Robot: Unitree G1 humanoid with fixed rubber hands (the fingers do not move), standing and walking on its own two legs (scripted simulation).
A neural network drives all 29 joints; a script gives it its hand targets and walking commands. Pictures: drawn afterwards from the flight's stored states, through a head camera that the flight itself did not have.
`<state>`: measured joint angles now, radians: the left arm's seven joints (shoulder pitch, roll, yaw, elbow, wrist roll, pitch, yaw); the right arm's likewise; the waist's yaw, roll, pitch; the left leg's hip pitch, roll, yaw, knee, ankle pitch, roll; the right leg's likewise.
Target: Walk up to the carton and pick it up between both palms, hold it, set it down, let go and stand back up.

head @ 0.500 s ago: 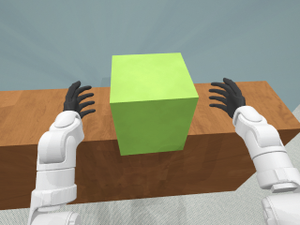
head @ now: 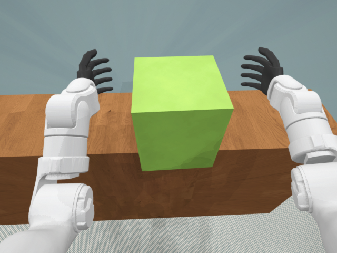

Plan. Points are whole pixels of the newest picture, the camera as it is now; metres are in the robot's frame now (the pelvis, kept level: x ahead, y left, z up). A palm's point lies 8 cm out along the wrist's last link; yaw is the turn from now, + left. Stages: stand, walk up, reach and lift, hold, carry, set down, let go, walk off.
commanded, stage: reach and lift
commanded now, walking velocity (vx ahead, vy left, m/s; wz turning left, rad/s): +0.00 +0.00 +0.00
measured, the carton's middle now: (175, 115) +0.44 -0.02 +0.05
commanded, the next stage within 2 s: none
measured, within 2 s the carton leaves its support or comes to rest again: neither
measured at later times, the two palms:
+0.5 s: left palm (86, 71) +0.43 +0.18 +0.21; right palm (267, 64) +0.47 -0.22 +0.20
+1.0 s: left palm (106, 99) +0.43 +0.16 +0.12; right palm (247, 97) +0.46 -0.20 +0.11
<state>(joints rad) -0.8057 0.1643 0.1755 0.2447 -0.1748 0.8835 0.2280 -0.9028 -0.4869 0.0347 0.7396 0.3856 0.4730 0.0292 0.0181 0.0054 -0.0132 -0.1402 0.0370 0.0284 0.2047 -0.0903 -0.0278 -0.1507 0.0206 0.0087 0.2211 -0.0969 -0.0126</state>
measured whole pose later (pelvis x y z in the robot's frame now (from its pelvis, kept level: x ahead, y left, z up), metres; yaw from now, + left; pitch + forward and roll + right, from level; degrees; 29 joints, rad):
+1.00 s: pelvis +0.01 +0.00 +0.00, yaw +2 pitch +10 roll +0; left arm -0.81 0.06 0.19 0.62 -0.07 0.43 0.18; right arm -0.88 -0.36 -0.01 0.95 0.21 0.18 0.02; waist 0.01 0.04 -0.09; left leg -0.27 0.03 0.00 0.14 -0.05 -0.03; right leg -0.25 0.01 -0.02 0.12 -0.05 -0.01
